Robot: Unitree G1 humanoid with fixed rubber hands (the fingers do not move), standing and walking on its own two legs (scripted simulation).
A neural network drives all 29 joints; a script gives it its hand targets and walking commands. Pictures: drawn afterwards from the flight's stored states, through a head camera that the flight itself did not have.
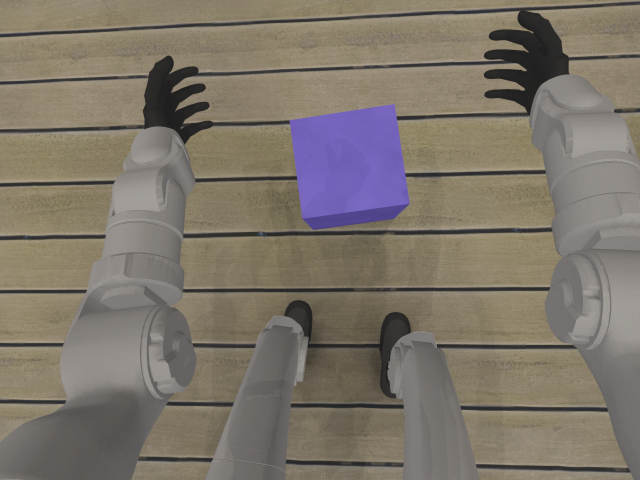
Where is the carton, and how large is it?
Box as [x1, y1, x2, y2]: [290, 104, 409, 229]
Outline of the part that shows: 394,104 290,120 302,218 313,229 393,218 409,203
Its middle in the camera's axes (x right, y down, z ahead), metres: +0.06 -0.14 +0.88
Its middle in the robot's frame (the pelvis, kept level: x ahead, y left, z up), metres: +0.54 +0.04 -0.54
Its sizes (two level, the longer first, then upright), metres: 0.210 0.200 0.250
